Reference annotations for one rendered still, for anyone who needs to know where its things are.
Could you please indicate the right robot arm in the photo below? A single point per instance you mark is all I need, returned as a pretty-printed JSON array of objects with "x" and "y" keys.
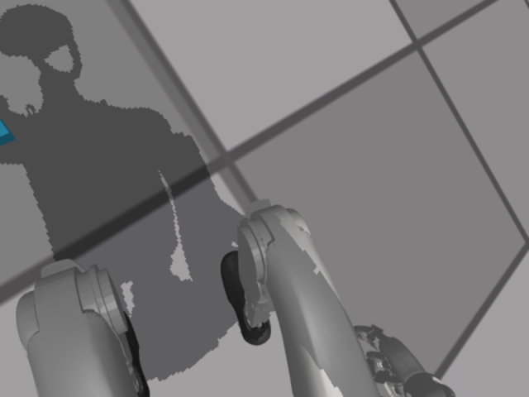
[{"x": 426, "y": 385}]

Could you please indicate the right robot foot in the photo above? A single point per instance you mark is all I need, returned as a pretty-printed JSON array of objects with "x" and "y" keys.
[{"x": 236, "y": 296}]

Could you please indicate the right robot hand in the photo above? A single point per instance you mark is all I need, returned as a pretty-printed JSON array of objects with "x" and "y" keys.
[{"x": 398, "y": 363}]

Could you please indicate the small box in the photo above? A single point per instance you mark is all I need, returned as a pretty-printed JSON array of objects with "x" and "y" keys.
[{"x": 5, "y": 135}]

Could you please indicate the left robot foot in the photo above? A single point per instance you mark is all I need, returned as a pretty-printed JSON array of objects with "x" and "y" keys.
[{"x": 134, "y": 347}]

